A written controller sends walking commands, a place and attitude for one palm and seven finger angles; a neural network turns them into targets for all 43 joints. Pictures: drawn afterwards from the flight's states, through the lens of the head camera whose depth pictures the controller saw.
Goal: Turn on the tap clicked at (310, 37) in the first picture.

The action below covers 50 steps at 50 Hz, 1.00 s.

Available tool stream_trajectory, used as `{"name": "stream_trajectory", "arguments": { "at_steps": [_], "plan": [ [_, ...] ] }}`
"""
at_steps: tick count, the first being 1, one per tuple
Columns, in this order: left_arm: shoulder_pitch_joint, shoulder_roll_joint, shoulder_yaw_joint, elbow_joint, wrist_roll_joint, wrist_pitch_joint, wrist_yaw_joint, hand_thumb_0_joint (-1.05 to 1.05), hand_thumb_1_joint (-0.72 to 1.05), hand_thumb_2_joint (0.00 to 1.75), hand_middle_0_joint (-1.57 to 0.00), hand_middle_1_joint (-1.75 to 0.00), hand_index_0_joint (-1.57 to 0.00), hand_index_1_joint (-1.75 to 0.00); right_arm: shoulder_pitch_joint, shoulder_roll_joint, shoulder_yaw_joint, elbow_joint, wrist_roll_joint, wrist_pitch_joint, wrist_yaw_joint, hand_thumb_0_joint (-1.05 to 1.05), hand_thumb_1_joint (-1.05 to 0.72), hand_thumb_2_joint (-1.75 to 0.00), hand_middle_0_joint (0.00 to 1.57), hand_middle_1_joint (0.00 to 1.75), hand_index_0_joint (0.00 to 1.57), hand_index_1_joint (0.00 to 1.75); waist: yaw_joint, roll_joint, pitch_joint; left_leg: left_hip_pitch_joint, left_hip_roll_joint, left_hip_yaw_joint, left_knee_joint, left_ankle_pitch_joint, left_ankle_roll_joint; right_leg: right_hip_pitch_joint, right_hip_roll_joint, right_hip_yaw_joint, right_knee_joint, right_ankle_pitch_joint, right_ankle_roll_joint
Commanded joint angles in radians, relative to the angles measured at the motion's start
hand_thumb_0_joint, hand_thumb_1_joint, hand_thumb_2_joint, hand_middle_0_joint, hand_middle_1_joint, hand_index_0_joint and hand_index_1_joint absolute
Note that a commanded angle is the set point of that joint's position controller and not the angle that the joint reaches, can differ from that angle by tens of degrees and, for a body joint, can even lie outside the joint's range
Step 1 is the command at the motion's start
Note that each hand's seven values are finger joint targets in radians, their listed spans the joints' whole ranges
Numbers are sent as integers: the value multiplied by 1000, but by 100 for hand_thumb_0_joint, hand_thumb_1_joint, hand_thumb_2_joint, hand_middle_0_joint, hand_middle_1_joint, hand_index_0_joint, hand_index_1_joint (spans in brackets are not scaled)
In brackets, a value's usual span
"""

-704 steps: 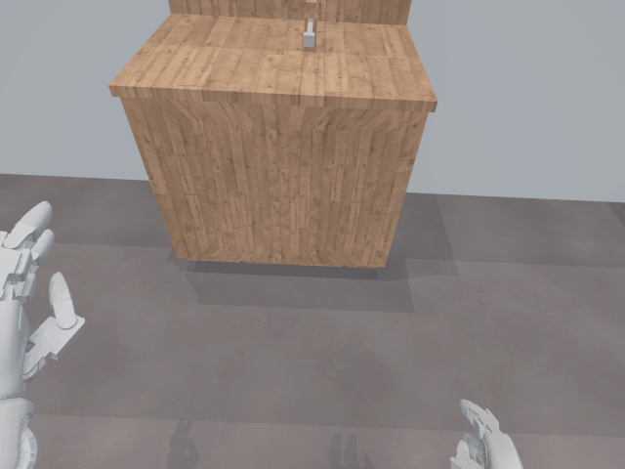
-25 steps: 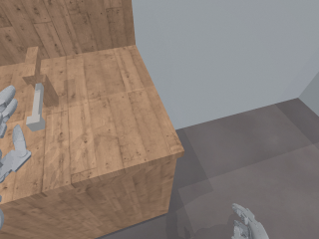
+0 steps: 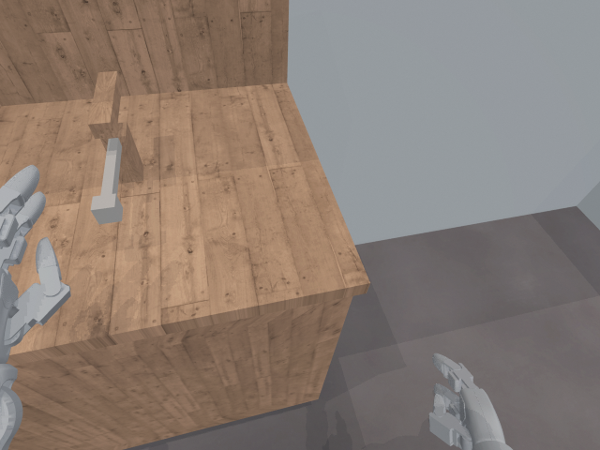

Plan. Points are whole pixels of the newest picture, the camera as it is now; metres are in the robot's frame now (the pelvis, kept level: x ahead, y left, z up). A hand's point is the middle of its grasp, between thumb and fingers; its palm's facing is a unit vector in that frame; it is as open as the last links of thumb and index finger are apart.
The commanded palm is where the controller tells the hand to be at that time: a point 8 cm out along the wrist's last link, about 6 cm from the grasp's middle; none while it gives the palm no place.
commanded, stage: come to a stop and stand still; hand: left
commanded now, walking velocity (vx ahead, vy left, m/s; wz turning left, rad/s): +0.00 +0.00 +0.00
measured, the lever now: (107, 209) +0.36 +0.30 +0.11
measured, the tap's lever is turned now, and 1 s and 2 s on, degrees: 0 0 0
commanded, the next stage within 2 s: look again from close up in 0.32 s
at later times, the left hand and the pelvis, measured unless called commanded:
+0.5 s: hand (55, 303) +0.20 +0.26 +0.16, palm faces +0.36 -0.87 -0.33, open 7.4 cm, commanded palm +0.15 +0.29 +0.18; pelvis -0.01 +0.01 +0.00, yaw -1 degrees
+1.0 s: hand (48, 241) +0.25 +0.27 +0.19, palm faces +0.41 -0.86 -0.31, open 7.4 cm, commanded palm +0.15 +0.28 +0.18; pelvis -0.01 +0.00 +0.00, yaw -1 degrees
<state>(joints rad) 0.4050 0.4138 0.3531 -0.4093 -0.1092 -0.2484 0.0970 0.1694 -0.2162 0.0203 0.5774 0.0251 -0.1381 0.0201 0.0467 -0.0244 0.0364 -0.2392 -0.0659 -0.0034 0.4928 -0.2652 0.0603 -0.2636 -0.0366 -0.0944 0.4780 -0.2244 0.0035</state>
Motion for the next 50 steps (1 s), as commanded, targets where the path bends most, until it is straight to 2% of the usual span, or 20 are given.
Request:
{"name": "stream_trajectory", "arguments": {
  "at_steps": [1, 2, 6, 7, 11, 21, 22, 26, 28, 31, 32, 40, 41, 42, 43, 44, 45, 46, 47, 50],
  "plan": [
    [-102, 183, 109, -235, -1, -53, 22, 0, 90, 90, -20, -30, -20, -30, -78, -143, -52, -144, 9, -46, -16, 0, -90, -90, 20, 30, 20, 30, -9, 91, -147, -39, 124, -128, -129, 122, -54, 142, -54, 95, -31, 133, -18],
    [-96, 152, 85, -227, 1, -53, 20, 0, 90, 90, -20, -30, -20, -30, -61, -133, -51, -143, 6, -44, -18, 0, -90, -90, 20, 30, 20, 30, -10, 83, -146, -52, 127, -127, -134, 106, -55, 151, -58, 83, -36, 124, -17],
    [-99, 178, 109, -247, 3, -45, 25, 0, 90, 90, -20, -30, -20, -30, -87, -140, -51, -143, 8, -47, -18, 0, -90, -90, 20, 30, 20, 30, -12, 111, -143, -59, 131, -144, -148, 66, -53, 157, -52, 92, -35, 105, -18],
    [-93, 143, 82, -243, 7, -47, 22, 0, 90, 90, -20, -30, -20, -30, -67, -131, -50, -142, 5, -46, -19, 0, -90, -90, 20, 30, 20, 30, -13, 109, -136, -74, 133, -146, -154, 62, -57, 163, -53, 80, -39, 102, -18],
    [-73, 168, 108, -243, 7, -40, 26, 0, 90, 90, -20, -30, -20, -30, -91, -136, -52, -143, 7, -47, -20, 0, -90, -90, 20, 30, 20, 30, -13, 112, -136, -68, 133, -149, -159, 56, -57, 167, -51, 88, -41, 104, -17],
    [-49, 142, 98, -262, 19, -28, 26, 0, 90, 90, -20, -30, -20, -30, -93, -135, -55, -147, 7, -40, -29, 0, -90, -90, 20, 30, 20, 30, -17, 105, -129, -52, 140, -143, -171, 75, -63, 178, -46, 85, -52, 117, -18],
    [-50, 112, 74, -261, 22, -29, 23, 0, 90, 90, -20, -30, -20, -30, -84, -128, -53, -145, 2, -37, -32, 0, -90, -90, 20, 30, 20, 30, -17, 103, -127, -55, 144, -137, -172, 79, -63, 181, -46, 80, -56, 122, -17],
    [-54, 136, 97, -280, 27, -19, 27, 0, 90, 90, -20, -30, -20, -30, -95, -131, -54, -155, 2, -31, -36, 0, -90, -90, 20, 30, 20, 30, -16, 105, -133, -38, 143, -131, -170, 100, -66, 187, -43, 85, -57, 137, -17],
    [-57, 103, 72, -266, 28, -14, 23, 0, 90, 90, -20, -30, -20, -30, -84, -128, -53, -157, -1, -27, -39, 0, -90, -90, 20, 30, 20, 30, -18, 86, -114, -48, 146, -128, -177, 79, -64, 182, -43, 85, -70, 126, -17],
    [-60, 119, 89, -264, 34, -4, 26, 0, 90, 90, -20, -30, -20, -30, -95, -127, -51, -159, -2, -21, -44, 0, -90, -90, 20, 30, 20, 30, -17, 94, -114, -38, 148, -121, -183, 62, -62, 183, -39, 94, -78, 123, -17],
    [-60, 85, 62, -253, 36, -3, 23, 0, 90, 90, -20, -30, -20, -30, -85, -122, -49, -158, -5, -18, -45, 0, -90, -90, 20, 30, 20, 30, -19, 86, -111, -37, 149, -113, -181, 61, -59, 180, -39, 91, -85, 124, -17],
    [-63, 90, 68, -273, 45, 14, 25, 0, 90, 90, -20, -30, -20, -30, -82, -119, -45, -169, -11, -10, -54, 0, -90, -90, 20, 30, 20, 30, -19, 80, -122, -14, 146, -97, -168, 112, -54, 196, -41, 103, -101, 167, -21],
    [-979, 848, 266, -588, 104, -132, 38, 0, 90, 90, -20, -30, -20, -30, 110, -167, 167, -312, 55, 27, -132, 0, -90, -90, 20, 30, 20, 30, -93, 373, -77, -282, 168, -187, -198, -50, -31, 300, 81, 103, 118, -45, 52],
    [-620, 309, 279, -52, 151, 60, -2, 0, 90, 90, -20, -30, -20, -30, -40, -83, -23, -105, -63, 6, -122, 0, -90, -90, 20, 30, 20, 30, 36, 234, -252, 103, 132, -144, -141, 240, -159, 96, 85, 67, 108, -15, -39],
    [-427, 227, 108, 56, 35, 145, -23, 0, 90, 90, -20, -30, -20, -30, -12, -157, -46, -120, -48, 2, -66, 0, -90, -90, 20, 30, 20, 30, 6, 196, -203, 125, 97, -132, -116, 478, -199, 3, 85, 10, 67, 18, -59],
    [-475, 137, 119, -55, -12, 185, -67, 0, 90, 90, -20, -30, -20, -30, -57, -172, -57, -108, -33, 1, -50, 0, -90, -90, 20, 30, 20, 30, 17, 217, -270, 232, 97, -80, -75, 509, -189, -28, 88, 34, 48, 87, -48],
    [-396, 165, 137, -11, -65, 240, -95, 0, 90, 90, -20, -30, -20, -30, -72, -186, -55, -97, -25, 5, -53, 0, -90, -90, 20, 30, 20, 30, 37, 236, -253, 216, 81, -62, -65, 518, -176, 1, 75, 37, 34, 124, -53],
    [-290, 92, 81, 39, -77, 303, -120, 0, 90, 90, -20, -30, -20, -30, -107, -182, -39, -107, -5, 17, -44, 0, -90, -90, 20, 30, 20, 30, 40, 170, -202, 170, 86, -53, -74, 499, -176, 0, 81, 18, 33, 120, -51],
    [-248, 70, 43, -28, -68, 320, -137, 0, 90, 90, -20, -30, -20, -30, -109, -187, -46, -114, -6, 15, -31, 0, -90, -90, 20, 30, 20, 30, 39, 44, -205, 129, 85, -50, -64, 482, -148, 33, 73, -3, 21, 172, -46],
    [-108, 136, 82, -163, -17, 308, -132, 0, 90, 90, -20, -30, -20, -30, -153, -184, -49, -142, -10, 32, -13, 0, -90, -90, 20, 30, 20, 30, 34, -4, -194, 58, 81, -40, -54, 355, -100, 21, 81, -8, 29, 145, -38]
  ]
}}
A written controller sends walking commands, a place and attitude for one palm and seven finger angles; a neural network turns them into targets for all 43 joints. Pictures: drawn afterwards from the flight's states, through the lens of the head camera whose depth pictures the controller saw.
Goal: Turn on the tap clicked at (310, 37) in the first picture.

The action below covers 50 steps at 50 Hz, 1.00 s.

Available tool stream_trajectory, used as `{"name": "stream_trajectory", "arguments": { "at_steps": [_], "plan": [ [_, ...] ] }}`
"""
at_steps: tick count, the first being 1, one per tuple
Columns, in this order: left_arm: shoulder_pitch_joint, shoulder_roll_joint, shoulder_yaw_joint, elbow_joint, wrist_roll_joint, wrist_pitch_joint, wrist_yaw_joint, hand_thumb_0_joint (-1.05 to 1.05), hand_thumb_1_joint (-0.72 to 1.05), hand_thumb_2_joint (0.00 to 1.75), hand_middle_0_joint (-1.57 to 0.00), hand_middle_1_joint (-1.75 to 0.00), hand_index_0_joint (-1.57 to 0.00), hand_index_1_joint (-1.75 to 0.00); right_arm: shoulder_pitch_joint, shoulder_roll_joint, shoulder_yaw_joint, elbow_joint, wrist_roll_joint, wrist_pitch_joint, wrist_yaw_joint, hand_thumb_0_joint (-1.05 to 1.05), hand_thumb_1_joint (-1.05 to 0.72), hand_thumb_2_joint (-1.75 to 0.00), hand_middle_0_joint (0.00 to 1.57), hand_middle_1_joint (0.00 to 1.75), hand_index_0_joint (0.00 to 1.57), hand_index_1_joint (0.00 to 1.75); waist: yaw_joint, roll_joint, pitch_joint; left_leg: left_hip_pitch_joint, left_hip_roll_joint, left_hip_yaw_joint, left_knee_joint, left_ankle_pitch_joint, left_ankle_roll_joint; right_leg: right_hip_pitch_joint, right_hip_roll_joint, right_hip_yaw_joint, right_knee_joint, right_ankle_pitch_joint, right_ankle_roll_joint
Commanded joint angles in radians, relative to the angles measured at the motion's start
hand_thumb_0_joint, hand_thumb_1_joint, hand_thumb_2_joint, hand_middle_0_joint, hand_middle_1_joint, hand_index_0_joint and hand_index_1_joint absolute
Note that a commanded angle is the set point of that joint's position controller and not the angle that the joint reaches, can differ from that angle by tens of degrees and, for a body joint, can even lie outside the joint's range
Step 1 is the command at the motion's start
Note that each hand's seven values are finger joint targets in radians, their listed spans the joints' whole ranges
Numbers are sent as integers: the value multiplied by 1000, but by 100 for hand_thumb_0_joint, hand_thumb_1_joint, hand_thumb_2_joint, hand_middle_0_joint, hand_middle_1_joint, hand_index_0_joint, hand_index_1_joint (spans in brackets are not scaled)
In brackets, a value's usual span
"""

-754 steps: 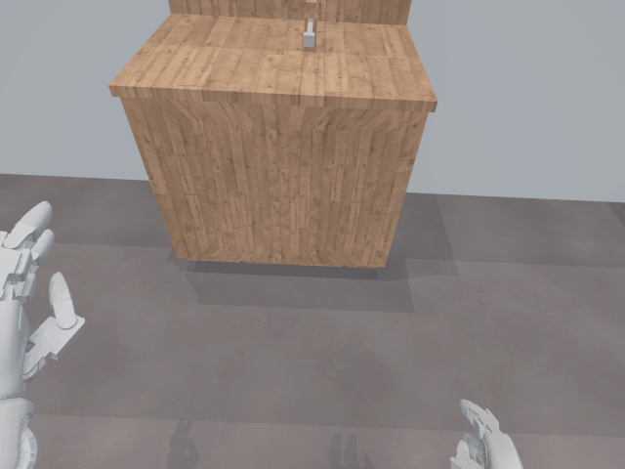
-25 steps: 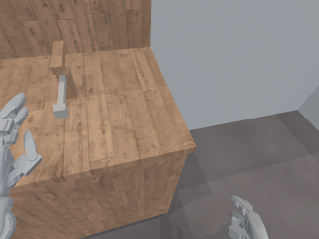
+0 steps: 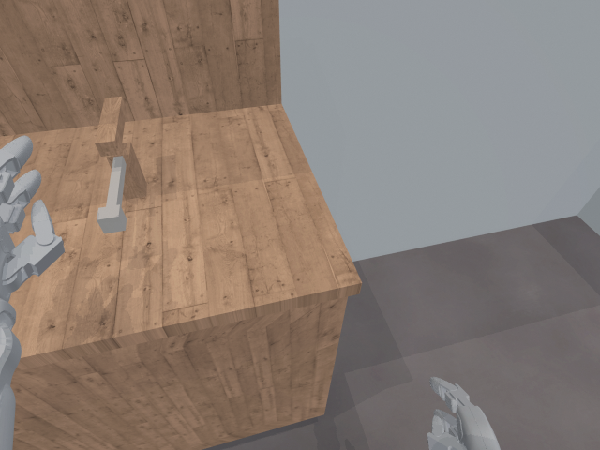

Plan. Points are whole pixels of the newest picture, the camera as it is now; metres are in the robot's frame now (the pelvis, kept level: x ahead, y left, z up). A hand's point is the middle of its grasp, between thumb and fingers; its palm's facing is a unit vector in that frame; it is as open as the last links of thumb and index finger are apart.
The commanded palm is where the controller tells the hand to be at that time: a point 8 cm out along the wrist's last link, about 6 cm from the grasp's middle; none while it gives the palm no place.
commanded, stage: turn the palm inward beside the body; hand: left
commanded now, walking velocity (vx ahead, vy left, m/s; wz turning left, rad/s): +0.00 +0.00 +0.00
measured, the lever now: (112, 219) +0.37 +0.31 +0.11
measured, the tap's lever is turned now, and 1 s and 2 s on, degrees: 0 0 0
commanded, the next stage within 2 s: none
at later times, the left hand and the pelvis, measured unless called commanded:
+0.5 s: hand (121, 291) +0.22 +0.21 +0.16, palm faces +0.43 -0.85 -0.31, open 7.4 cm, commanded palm +0.16 +0.26 +0.17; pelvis +0.01 -0.06 -0.02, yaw +2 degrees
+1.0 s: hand (105, 314) +0.20 +0.22 +0.16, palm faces +0.48 -0.85 -0.22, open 7.4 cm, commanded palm +0.14 +0.26 +0.17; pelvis +0.01 -0.03 -0.01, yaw +2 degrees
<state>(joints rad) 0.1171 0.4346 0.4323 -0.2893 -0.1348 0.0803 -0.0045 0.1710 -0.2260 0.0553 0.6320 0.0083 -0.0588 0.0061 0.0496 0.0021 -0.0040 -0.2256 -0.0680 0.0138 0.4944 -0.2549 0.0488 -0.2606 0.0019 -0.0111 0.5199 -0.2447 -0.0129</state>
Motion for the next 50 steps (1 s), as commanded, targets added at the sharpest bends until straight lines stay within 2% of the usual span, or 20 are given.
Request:
{"name": "stream_trajectory", "arguments": {
  "at_steps": [1, 4, 5, 6, 7, 9, 12, 16, 19, 21, 24, 26, 27, 30, 31, 33, 38, 44, 46, 50],
  "plan": [
    [194, 146, 45, -335, 0, -46, -13, 0, 90, 90, -20, -30, -20, -30, -180, -170, -79, -207, 15, -42, 2, 0, -90, -90, 20, 30, 20, 30, 37, -1, -154, 44, 81, -49, -58, 282, -86, 8, 51, -82, -10, 130, -24],
    [166, 212, 166, -368, -46, -176, 46, 0, 90, 90, -20, -30, -20, -30, -154, -158, -93, -192, -5, -47, -19, 0, -90, -90, 20, 30, 20, 30, 27, -24, -185, 1, 66, -46, -12, 188, -59, -10, 44, -68, 1, 72, -16],
    [135, 219, 176, -395, -53, -213, 67, 0, 90, 90, -20, -30, -20, -30, -145, -149, -95, -190, -8, -53, -25, 0, -90, -90, 20, 30, 20, 30, 30, 26, -203, -3, 58, -38, 6, 158, -49, -12, 38, -54, 4, 53, -13],
    [102, 289, 231, -409, -49, -234, 97, 0, 90, 90, -20, -30, -20, -30, -136, -149, -91, -175, 1, -53, -32, 0, -90, -90, 20, 30, 20, 30, 31, 86, -185, -12, 57, -34, 8, 108, -47, -32, 39, -41, 0, 13, -16],
    [81, 233, 183, -371, -44, -244, 115, 0, 90, 90, -20, -30, -20, -30, -121, -131, -91, -172, -3, -59, -34, 0, -90, -90, 20, 30, 20, 30, 23, 112, -180, -40, 47, -38, 22, 77, -40, -34, 24, -33, -5, -12, -17],
    [44, 194, 141, -250, -43, -237, 126, 0, 90, 90, -20, -30, -20, -30, -109, -134, -88, -137, 10, -69, -46, 0, -90, -90, 20, 30, 20, 30, -8, 121, -101, -86, 42, -37, 53, -28, -26, -79, 8, -3, -23, -87, -12],
    [-60, 177, 42, -234, -30, -189, 96, 0, 90, 90, -20, -30, -20, -30, -137, -140, -85, -132, 23, -88, -68, 0, -90, -90, 20, 30, 20, 30, -29, 129, -92, -117, 38, -32, 99, -88, -18, -77, -39, 74, -72, -196, -5],
    [-83, 170, -29, -234, -16, -110, 54, 0, 90, 90, -20, -30, -20, -30, -181, -128, -74, -126, 44, -112, -93, 0, -90, -90, 20, 30, 20, 30, -12, 52, -65, -153, 58, -42, 142, -96, -31, -44, -106, 193, -135, -295, 25],
    [-19, 211, 37, -268, -30, -90, 61, 0, 90, 90, -20, -30, -20, -30, -173, -129, -84, -128, 39, -119, -95, 0, -90, -90, 20, 30, 20, 30, 14, -37, -112, -194, 75, -71, 141, -72, -40, 26, -140, 222, -120, -214, 52],
    [62, 250, 126, -283, -46, -82, 86, 0, 90, 90, -20, -30, -20, -30, -178, -122, -80, -123, 42, -118, -92, 0, -90, -90, 20, 30, 20, 30, 42, -16, -133, -183, 77, -66, 137, -34, -46, 67, -139, 214, -95, -102, 52],
    [170, 195, 146, -301, -89, -62, 95, 0, 90, 90, -20, -30, -20, -30, -149, -123, -87, -131, 44, -112, -85, 0, -90, -90, 20, 30, 20, 30, 41, -64, -190, -187, 81, -58, 141, 67, -45, 117, -137, 181, -30, 199, 71],
    [210, 190, 162, -294, -92, -44, 103, 0, 90, 90, -20, -30, -20, -30, -138, -122, -82, -122, 52, -108, -80, 0, -90, -90, 20, 30, 20, 30, 48, -3, -175, -157, 77, -42, 130, 115, -41, 103, -112, 136, -7, 282, 60],
    [220, 135, 119, -322, -100, -43, 98, 0, 90, 90, -20, -30, -20, -30, -122, -122, -83, -139, 49, -114, -77, 0, -90, -90, 20, 30, 20, 30, 36, -16, -185, -144, 75, -39, 128, 150, -36, 98, -106, 111, 11, 350, 60],
    [256, 109, 83, -381, -97, -55, 80, 0, 90, 90, -20, -30, -20, -30, -88, -133, -88, -153, 48, -135, -76, 0, -90, -90, 20, 30, 20, 30, 30, -15, -215, -84, 63, -24, 119, 228, -19, 68, -62, 34, 48, 432, 49],
    [258, 104, 78, -387, -90, -59, 82, 0, 90, 90, -20, -30, -20, -30, -99, -130, -82, -148, 51, -142, -80, 0, -90, -90, 20, 30, 20, 30, 36, 26, -194, -64, 59, -17, 119, 230, -15, 39, -50, 24, 47, 390, 39],
    [248, 84, 46, -393, -93, -76, 75, 0, 90, 90, -20, -30, -20, -30, -68, -136, -87, -149, 48, -161, -83, 0, -90, -90, 20, 30, 20, 30, 23, -4, -182, -68, 58, -29, 113, 227, -13, 19, -40, 6, 47, 348, 31],
    [189, 77, 11, -428, -67, -93, 110, 0, 90, 90, -20, -30, -20, -30, -76, -130, -81, -143, 43, -198, -97, 0, -90, -90, 20, 30, 20, 30, 25, 32, -154, -64, 51, -44, 95, 163, -11, -32, -25, -8, 27, 147, 7],
    [213, 52, -14, -455, -62, -57, 137, 0, 90, 90, -20, -30, -20, -30, -101, -124, -70, -145, 39, -207, -101, 0, -90, -90, 20, 30, 20, 30, 39, 54, -172, -55, 54, -56, 70, 157, -21, -12, -20, -26, 25, 102, -5],
    [230, 54, -8, -448, -56, -32, 144, 0, 90, 90, -20, -30, -20, -30, -122, -120, -61, -139, 44, -202, -103, 0, -90, -90, 20, 30, 20, 30, 48, 77, -133, -55, 56, -56, 59, 145, -25, -24, -16, -30, 16, 77, -9],
    [227, 22, -40, -448, -75, 17, 147, 0, 90, 90, -20, -30, -20, -30, -124, -122, -56, -151, 43, -197, -105, 0, -90, -90, 20, 30, 20, 30, 38, 14, -105, -69, 61, -66, 44, 104, -24, -28, -16, -35, -1, 35, -3]
  ]
}}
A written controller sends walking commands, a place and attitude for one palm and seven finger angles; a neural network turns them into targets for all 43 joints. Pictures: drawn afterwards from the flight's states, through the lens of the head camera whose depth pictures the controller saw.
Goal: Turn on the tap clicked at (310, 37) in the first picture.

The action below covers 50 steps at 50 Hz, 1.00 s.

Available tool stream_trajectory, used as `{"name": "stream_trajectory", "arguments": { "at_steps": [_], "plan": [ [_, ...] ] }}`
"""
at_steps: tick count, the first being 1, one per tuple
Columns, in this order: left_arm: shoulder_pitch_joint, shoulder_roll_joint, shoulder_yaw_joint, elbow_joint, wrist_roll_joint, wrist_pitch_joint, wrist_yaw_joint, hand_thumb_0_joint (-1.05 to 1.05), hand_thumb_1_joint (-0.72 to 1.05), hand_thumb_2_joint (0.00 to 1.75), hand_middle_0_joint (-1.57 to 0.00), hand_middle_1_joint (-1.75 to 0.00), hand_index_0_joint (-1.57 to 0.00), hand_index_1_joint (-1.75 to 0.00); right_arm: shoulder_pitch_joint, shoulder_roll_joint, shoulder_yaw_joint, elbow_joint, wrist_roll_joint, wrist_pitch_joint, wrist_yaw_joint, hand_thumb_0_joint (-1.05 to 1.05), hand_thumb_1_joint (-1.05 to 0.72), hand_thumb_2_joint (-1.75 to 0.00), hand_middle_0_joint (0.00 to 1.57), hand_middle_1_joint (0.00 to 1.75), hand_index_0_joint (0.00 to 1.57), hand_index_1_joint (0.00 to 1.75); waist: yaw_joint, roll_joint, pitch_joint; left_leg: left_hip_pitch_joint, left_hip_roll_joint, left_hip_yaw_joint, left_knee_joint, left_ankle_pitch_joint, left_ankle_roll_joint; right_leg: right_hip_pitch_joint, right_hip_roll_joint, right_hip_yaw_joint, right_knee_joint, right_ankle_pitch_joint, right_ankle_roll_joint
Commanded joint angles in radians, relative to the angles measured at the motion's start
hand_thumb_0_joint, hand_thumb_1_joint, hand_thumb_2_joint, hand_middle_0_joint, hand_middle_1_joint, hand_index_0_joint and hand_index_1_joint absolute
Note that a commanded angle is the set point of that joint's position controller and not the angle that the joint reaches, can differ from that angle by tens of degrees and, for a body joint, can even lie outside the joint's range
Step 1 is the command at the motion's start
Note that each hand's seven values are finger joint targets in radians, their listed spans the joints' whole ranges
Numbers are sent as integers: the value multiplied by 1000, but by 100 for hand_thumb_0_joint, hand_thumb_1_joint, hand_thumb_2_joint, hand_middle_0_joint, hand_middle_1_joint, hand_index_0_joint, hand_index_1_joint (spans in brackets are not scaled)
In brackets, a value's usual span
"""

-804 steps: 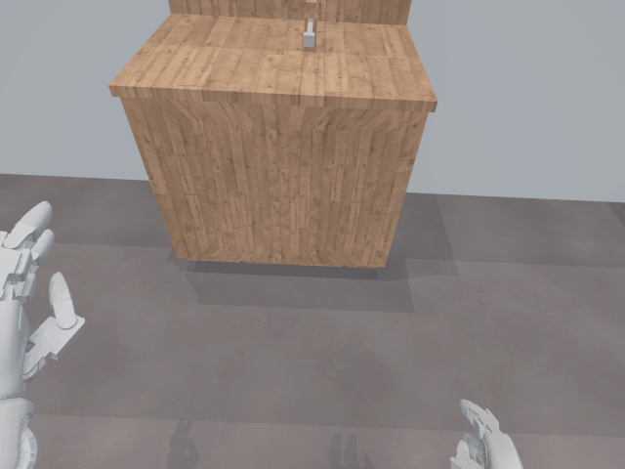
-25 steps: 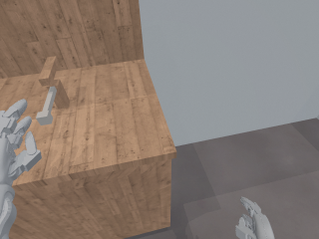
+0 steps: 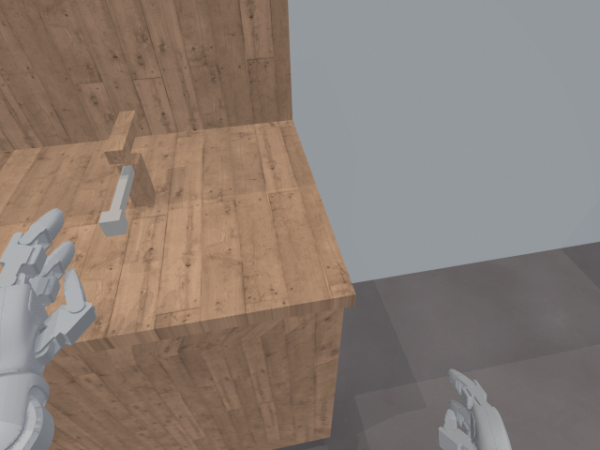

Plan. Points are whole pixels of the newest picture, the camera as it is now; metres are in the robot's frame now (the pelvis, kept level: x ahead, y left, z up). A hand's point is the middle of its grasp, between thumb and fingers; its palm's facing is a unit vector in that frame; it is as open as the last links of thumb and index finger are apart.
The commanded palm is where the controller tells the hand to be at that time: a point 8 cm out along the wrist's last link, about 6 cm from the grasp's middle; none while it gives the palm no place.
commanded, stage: turn the palm inward beside the body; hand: left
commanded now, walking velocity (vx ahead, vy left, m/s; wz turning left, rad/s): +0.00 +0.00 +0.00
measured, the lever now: (114, 223) +0.37 +0.33 +0.12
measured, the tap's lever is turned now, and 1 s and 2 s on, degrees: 0 0 0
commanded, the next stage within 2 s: reach beside the lever's end, fingers flat in 1.02 s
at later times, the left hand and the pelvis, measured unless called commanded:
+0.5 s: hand (94, 327) +0.18 +0.23 +0.16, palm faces +0.47 -0.87 -0.16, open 7.4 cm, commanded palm +0.12 +0.27 +0.18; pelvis +0.00 +0.00 +0.00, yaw +0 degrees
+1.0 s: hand (110, 327) +0.18 +0.21 +0.17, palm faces +0.49 -0.86 -0.15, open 7.4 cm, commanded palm +0.12 +0.25 +0.18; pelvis +0.00 -0.02 +0.00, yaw +1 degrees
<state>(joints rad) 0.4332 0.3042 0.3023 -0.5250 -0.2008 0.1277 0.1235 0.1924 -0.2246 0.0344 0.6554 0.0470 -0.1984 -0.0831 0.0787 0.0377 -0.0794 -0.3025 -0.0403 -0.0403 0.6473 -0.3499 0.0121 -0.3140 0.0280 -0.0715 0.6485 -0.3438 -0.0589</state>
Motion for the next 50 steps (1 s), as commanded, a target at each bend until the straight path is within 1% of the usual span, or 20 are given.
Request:
{"name": "stream_trajectory", "arguments": {
  "at_steps": [1, 5, 6, 7, 11, 12, 15, 16, 18, 22, 26, 27, 34, 36, 38, 41, 42, 45, 46, 50],
  "plan": [
    [-85, 161, 104, -211, 1, -20, 27, 0, 90, 90, -20, -30, -20, -30, -162, -120, -33, -163, 9, -51, -18, 0, -90, -90, 20, 30, 20, 30, 16, 7, -19, 17, 34, -11, -116, 187, 11, 19, -37, 27, -138, 112, 39],
    [-106, 137, 74, -246, -4, 6, 40, 0, 90, 90, -20, -30, -20, -30, -167, -118, -29, -178, 3, -47, -18, 0, -90, -90, 20, 30, 20, 30, 8, -11, -31, 21, 35, -19, -121, 167, 12, 21, -40, 25, -143, 89, 42],
    [-104, 152, 85, -251, 10, 10, 48, 0, 90, 90, -20, -30, -20, -30, -178, -116, -26, -167, 6, -43, -19, 0, -90, -90, 20, 30, 20, 30, 15, 32, -19, 25, 34, -16, -126, 151, 9, 14, -38, 29, -147, 71, 39],
    [-119, 117, 49, -270, 6, 10, 51, 0, 90, 90, -20, -30, -20, -30, -174, -112, -24, -178, 3, -43, -18, 0, -90, -90, 20, 30, 20, 30, 4, 12, -22, 26, 33, -20, -129, 152, 10, 16, -41, 24, -144, 72, 39],
    [-103, 138, 66, -285, 8, 19, 60, 0, 90, 90, -20, -30, -20, -30, -186, -114, -22, -167, 2, -43, -21, 0, -90, -90, 20, 30, 20, 30, 14, 28, -27, 30, 33, -21, -130, 137, 9, 24, -39, 26, -152, 60, 39],
    [-106, 102, 31, -290, 2, 21, 58, 0, 90, 90, -20, -30, -20, -30, -186, -110, -21, -176, 1, -43, -20, 0, -90, -90, 20, 30, 20, 30, 4, 16, -23, 30, 32, -23, -130, 144, 10, 22, -42, 26, -151, 67, 39],
    [-92, 104, 30, -290, -2, 36, 60, 0, 90, 90, -20, -30, -20, -30, -185, -116, -24, -175, 1, -41, -21, 0, -90, -90, 20, 30, 20, 30, 6, 1, -30, 31, 34, -23, -128, 147, 10, 31, -42, 26, -154, 68, 41],
    [-85, 126, 55, -297, 3, 39, 67, 0, 90, 90, -20, -30, -20, -30, -195, -114, -21, -167, 3, -38, -24, 0, -90, -90, 20, 30, 20, 30, 16, 36, -19, 35, 33, -23, -132, 141, 7, 29, -40, 28, -158, 65, 38],
    [-66, 98, 37, -299, -7, 44, 71, 0, 90, 90, -20, -30, -20, -30, -185, -114, -23, -176, 0, -41, -22, 0, -90, -90, 20, 30, 20, 30, 11, -4, -33, 33, 33, -23, -128, 172, 9, 46, -42, 25, -153, 95, 40],
    [-63, 75, 18, -322, -12, 55, 74, 0, 90, 90, -20, -30, -20, -30, -185, -111, -23, -174, 1, -34, -20, 0, -90, -90, 20, 30, 20, 30, 8, 15, -32, 46, 33, -19, -123, 211, 5, 51, -45, 22, -152, 137, 38],
    [-68, 105, 55, -301, -16, 72, 83, 0, 90, 90, -20, -30, -20, -30, -194, -115, -24, -160, 2, -29, -25, 0, -90, -90, 20, 30, 20, 30, 17, 8, -21, 48, 32, -18, -122, 206, 9, 55, -42, 28, -164, 135, 41],
    [-87, 65, 13, -318, -18, 72, 81, 0, 90, 90, -20, -30, -20, -30, -194, -111, -24, -169, 4, -30, -23, 0, -90, -90, 20, 30, 20, 30, 6, 15, -23, 53, 33, -18, -125, 208, 6, 51, -47, 26, -162, 134, 40],
    [-78, 77, 26, -303, -32, 100, 80, 0, 90, 90, -20, -30, -20, -30, -197, -115, -23, -166, 4, -31, -26, 0, -90, -90, 20, 30, 20, 30, 10, -33, -28, 47, 29, -17, -124, 201, 17, 77, -50, 40, -180, 142, 47],
    [-74, 96, 49, -293, -26, 104, 84, 0, 90, 90, -20, -30, -20, -30, -205, -112, -20, -153, 6, -28, -27, 0, -90, -90, 20, 30, 20, 30, 18, 15, -8, 52, 29, -13, -125, 188, 16, 72, -50, 48, -193, 125, 46],
    [-74, 74, 26, -295, -33, 98, 80, 0, 90, 90, -20, -30, -20, -30, -199, -113, -23, -163, 7, -31, -24, 0, -90, -90, 20, 30, 20, 30, 10, -35, -16, 42, 30, -14, -122, 191, 20, 77, -52, 51, -191, 133, 50],
    [-80, 102, 49, -306, -23, 96, 89, 0, 90, 90, -20, -30, -20, -30, -207, -111, -21, -152, 6, -30, -25, 0, -90, -90, 20, 30, 20, 30, 18, 24, -11, 52, 26, -9, -118, 191, 19, 78, -54, 59, -199, 132, 48],
    [-83, 69, 19, -315, -25, 89, 89, 0, 90, 90, -20, -30, -20, -30, -199, -107, -21, -161, 6, -32, -22, 0, -90, -90, 20, 30, 20, 30, 8, 3, -17, 49, 26, -11, -122, 195, 18, 80, -57, 56, -192, 140, 49],
    [-67, 86, 37, -308, -30, 80, 89, 0, 90, 90, -20, -30, -20, -30, -194, -112, -26, -165, 3, -35, -21, 0, -90, -90, 20, 30, 20, 30, 12, -39, -38, 46, 26, -9, -112, 209, 22, 94, -59, 62, -188, 179, 55],
    [-60, 98, 50, -299, -23, 80, 91, 0, 90, 90, -20, -30, -20, -30, -202, -110, -24, -151, 5, -33, -22, 0, -90, -90, 20, 30, 20, 30, 18, 0, -17, 49, 26, -5, -112, 203, 21, 87, -58, 66, -196, 166, 52],
    [-59, 72, 30, -289, -39, 77, 84, 0, 90, 90, -20, -30, -20, -30, -194, -112, -28, -161, 5, -38, -21, 0, -90, -90, 20, 30, 20, 30, 9, -51, -30, 37, 26, -4, -103, 206, 23, 103, -71, 80, -197, 204, 64]
  ]
}}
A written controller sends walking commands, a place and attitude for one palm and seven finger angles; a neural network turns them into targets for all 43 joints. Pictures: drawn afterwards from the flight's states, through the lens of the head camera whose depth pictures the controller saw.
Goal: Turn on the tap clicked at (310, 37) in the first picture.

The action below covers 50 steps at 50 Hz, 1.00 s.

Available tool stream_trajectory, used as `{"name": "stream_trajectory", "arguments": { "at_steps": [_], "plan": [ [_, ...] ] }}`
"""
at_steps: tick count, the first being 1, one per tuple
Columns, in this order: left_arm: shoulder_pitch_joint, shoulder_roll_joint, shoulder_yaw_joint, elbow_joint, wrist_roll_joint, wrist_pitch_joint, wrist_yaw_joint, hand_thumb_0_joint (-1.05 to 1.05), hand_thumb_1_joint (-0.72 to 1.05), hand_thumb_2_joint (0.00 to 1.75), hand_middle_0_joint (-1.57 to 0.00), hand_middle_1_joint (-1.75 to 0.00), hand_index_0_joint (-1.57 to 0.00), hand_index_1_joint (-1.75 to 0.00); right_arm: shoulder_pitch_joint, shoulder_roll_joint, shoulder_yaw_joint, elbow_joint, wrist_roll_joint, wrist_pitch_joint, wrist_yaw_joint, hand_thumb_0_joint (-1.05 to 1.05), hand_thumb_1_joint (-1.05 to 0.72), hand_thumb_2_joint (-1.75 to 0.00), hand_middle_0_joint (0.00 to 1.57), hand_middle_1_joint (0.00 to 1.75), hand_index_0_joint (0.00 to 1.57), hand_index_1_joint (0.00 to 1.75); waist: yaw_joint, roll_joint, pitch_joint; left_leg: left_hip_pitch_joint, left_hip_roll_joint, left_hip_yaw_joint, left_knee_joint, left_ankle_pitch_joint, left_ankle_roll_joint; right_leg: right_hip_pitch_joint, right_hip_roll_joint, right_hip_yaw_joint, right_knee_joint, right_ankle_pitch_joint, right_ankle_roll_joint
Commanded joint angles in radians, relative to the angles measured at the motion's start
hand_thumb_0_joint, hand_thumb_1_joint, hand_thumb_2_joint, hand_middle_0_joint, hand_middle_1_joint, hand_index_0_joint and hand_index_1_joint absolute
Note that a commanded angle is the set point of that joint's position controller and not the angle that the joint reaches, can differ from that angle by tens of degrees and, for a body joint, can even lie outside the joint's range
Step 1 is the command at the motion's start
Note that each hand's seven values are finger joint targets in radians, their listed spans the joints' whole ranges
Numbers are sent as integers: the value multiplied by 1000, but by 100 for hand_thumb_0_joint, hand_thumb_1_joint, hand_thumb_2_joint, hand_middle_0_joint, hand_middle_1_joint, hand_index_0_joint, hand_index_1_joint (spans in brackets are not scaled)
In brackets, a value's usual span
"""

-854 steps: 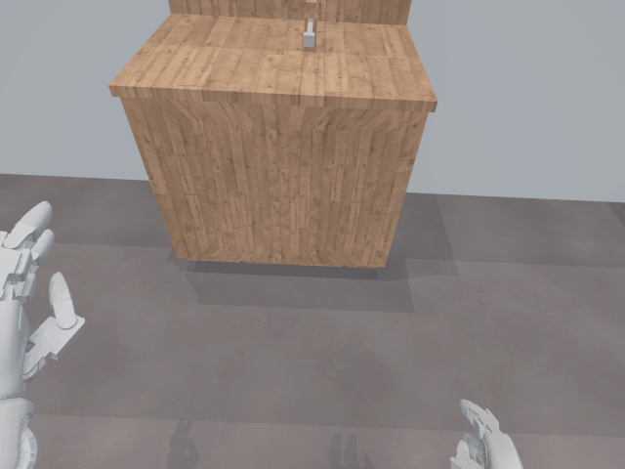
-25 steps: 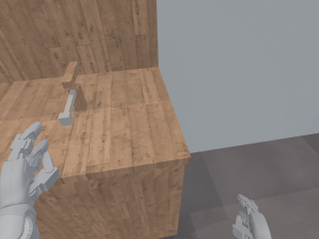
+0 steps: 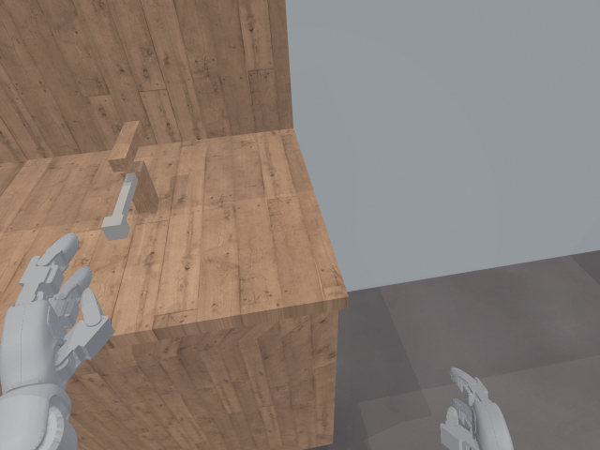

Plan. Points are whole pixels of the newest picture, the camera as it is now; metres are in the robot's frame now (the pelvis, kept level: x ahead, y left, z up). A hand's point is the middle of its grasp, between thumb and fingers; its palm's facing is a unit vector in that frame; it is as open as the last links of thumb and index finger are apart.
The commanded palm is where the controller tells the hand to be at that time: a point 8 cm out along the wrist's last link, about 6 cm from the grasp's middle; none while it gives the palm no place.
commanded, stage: turn the palm inward beside the body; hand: left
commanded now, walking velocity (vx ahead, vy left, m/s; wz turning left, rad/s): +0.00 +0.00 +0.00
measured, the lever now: (116, 227) +0.37 +0.34 +0.12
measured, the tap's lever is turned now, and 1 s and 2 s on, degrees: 0 0 0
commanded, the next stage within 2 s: reach beside the lever's end, fingers flat in 0.02 s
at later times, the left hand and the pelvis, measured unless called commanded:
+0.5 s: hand (117, 303) +0.22 +0.24 +0.16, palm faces +0.48 -0.86 -0.14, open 7.4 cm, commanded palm +0.16 +0.28 +0.16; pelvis +0.00 +0.00 +0.00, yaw +0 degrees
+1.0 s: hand (111, 285) +0.25 +0.27 +0.14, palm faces +0.51 -0.85 -0.13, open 7.5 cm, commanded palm +0.21 +0.32 +0.14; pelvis +0.00 +0.01 +0.00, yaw -1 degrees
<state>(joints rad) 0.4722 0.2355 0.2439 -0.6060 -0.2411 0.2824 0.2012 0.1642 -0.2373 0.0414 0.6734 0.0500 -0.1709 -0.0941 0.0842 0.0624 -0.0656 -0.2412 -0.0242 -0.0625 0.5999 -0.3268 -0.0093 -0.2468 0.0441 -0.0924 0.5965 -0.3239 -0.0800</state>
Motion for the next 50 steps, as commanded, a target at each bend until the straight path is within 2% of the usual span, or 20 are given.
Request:
{"name": "stream_trajectory", "arguments": {
  "at_steps": [1, 4, 6, 10, 12, 16, 17, 21, 22, 25, 26, 27, 31, 32, 34, 36, 43, 46, 47, 50],
  "plan": [
    [-97, 156, 102, -211, 13, -80, 9, 0, 90, 90, -20, -30, -20, -30, -168, -98, -34, -167, 5, -63, -11, 0, -90, -90, 20, 30, 20, 30, 10, -41, -35, -12, 9, 22, -59, 189, 44, 32, -80, 96, -145, 177, 79],
    [-101, 140, 85, -211, 5, -82, 4, 0, 90, 90, -20, -30, -20, -30, -162, -98, -35, -181, 4, -68, -11, 0, -90, -90, 20, 30, 20, 30, 5, -64, -34, -21, 7, 18, -63, 178, 46, 28, -81, 95, -144, 169, 82],
    [-103, 165, 106, -215, 12, -80, 10, 0, 90, 90, -20, -30, -20, -30, -170, -95, -33, -170, 5, -67, -13, 0, -90, -90, 20, 30, 20, 30, 12, -30, -24, -21, 6, 19, -61, 158, 45, 22, -82, 105, -159, 129, 81],
    [-161, 169, 115, -155, 4, -80, 12, 0, 90, 90, -20, -30, -20, -30, -166, -100, -38, -166, 7, -67, -18, 0, -90, -90, 20, 30, 20, 30, -1, -83, -9, -44, 7, 15, -59, 129, 46, 10, -87, 119, -172, 86, 88],
    [-224, 146, 85, -148, 12, -85, 16, 0, 90, 90, -20, -30, -20, -30, -174, -95, -36, -161, 9, -68, -20, 0, -90, -90, 20, 30, 20, 30, -12, -45, 6, -33, 4, 16, -64, 108, 46, -9, -89, 124, -184, 37, 84],
    [-267, 188, 117, -94, 18, -80, 20, 0, 90, 90, -20, -30, -20, -30, -181, -97, -34, -143, 7, -67, -25, 0, -90, -90, 20, 30, 20, 30, -2, -29, 0, -42, 2, 11, -68, 87, 44, 1, -90, 137, -197, -3, 83],
    [-288, 164, 91, -105, 18, -85, 16, 0, 90, 90, -20, -30, -20, -30, -180, -97, -35, -154, 7, -69, -25, 0, -90, -90, 20, 30, 20, 30, -12, -35, -15, -33, 1, 12, -72, 99, 45, 5, -91, 130, -188, 13, 82],
    [-250, 187, 120, -77, 28, -89, 13, 0, 90, 90, -20, -30, -20, -30, -170, -100, -37, -151, 2, -67, -23, 0, -90, -90, 20, 30, 20, 30, 8, -16, -57, -12, 0, 17, -77, 163, 44, 40, -79, 109, -156, 137, 76],
    [-259, 144, 80, -93, 25, -97, 7, 0, 90, 90, -20, -30, -20, -30, -158, -98, -35, -163, 0, -66, -21, 0, -90, -90, 20, 30, 20, 30, -2, -27, -74, -2, -1, 18, -83, 190, 43, 47, -76, 90, -137, 174, 73],
    [-205, 163, 119, -63, 16, -97, 3, 0, 90, 90, -20, -30, -20, -30, -142, -106, -42, -169, -1, -59, -19, 0, -90, -90, 20, 30, 20, 30, 5, -89, -97, -7, 3, 23, -77, 239, 42, 72, -73, 86, -121, 273, 79],
    [-195, 182, 145, -45, 22, -92, 9, 0, 90, 90, -20, -30, -20, -30, -146, -102, -40, -159, 0, -52, -19, 0, -90, -90, 20, 30, 20, 30, 15, -53, -73, -4, 2, 25, -82, 238, 40, 63, -66, 81, -125, 257, 73],
    [-239, 153, 115, -54, 17, -97, 6, 0, 90, 90, -20, -30, -20, -30, -139, -101, -39, -166, 1, -49, -19, 0, -90, -90, 20, 30, 20, 30, -3, -62, -70, -4, 2, 24, -84, 242, 40, 58, -70, 81, -123, 264, 74],
    [-286, 207, 168, -33, 28, -106, 21, 0, 90, 90, -20, -29, -20, -29, -145, -101, -42, -153, 2, -40, -26, 0, -90, -90, 20, 30, 20, 30, -1, -27, -52, -2, 2, 26, -86, 225, 41, 43, -65, 90, -137, 227, 71],
    [-312, 168, 128, -32, 28, -113, 18, 0, 90, 90, -19, -29, -19, -29, -141, -99, -42, -160, 2, -44, -25, 0, -90, -90, 20, 30, 20, 30, -13, -25, -57, 1, 1, 27, -87, 223, 40, 38, -68, 88, -135, 220, 72],
    [-332, 183, 134, -8, 28, -128, 12, 0, 90, 90, -19, -28, -19, -28, -137, -104, -45, -153, 0, -47, -28, 0, -90, -90, 20, 30, 20, 30, -17, -34, -63, 0, 1, 26, -86, 219, 42, 39, -65, 88, -135, 215, 71],
    [-373, 174, 109, -7, 39, -143, 5, 0, 90, 90, -19, -28, -19, -28, -146, -102, -40, -142, 1, -50, -31, 0, -90, -90, 20, 30, 20, 30, -21, 19, -48, 18, 0, 21, -93, 207, 39, 21, -61, 81, -138, 184, 63],
    [-403, 203, 149, 95, 27, -137, -7, 0, 90, 90, -19, -26, -19, -26, -140, -110, -45, -141, 0, -44, -37, 0, -90, -90, 20, 30, 20, 30, -14, -62, -81, 2, -1, 13, -113, 214, 37, 57, -58, 78, -139, 201, 63],
    [-402, 240, 194, 116, 34, -131, 3, 0, 90, 90, -18, -25, -18, -25, -144, -107, -46, -132, 0, -31, -36, 0, -90, -90, 20, 30, 20, 30, -2, -10, -92, 7, -3, 24, -110, 240, 33, 72, -59, 82, -138, 229, 60],
    [-424, 207, 167, 125, 28, -132, 2, 0, 90, 90, -18, -25, -18, -25, -141, -104, -45, -139, 2, -27, -34, 0, -90, -90, 20, 30, 20, 30, -14, -26, -95, 4, -3, 23, -113, 241, 33, 70, -60, 80, -136, 232, 62],
    [-481, 227, 176, 160, 27, -141, -4, 0, 90, 90, -18, -24, -18, -24, -142, -111, -48, -138, 3, -23, -36, 0, -90, -90, 20, 30, 20, 30, -23, -37, -87, -1, -1, 27, -109, 225, 38, 60, -57, 86, -143, 217, 65]
  ]
}}
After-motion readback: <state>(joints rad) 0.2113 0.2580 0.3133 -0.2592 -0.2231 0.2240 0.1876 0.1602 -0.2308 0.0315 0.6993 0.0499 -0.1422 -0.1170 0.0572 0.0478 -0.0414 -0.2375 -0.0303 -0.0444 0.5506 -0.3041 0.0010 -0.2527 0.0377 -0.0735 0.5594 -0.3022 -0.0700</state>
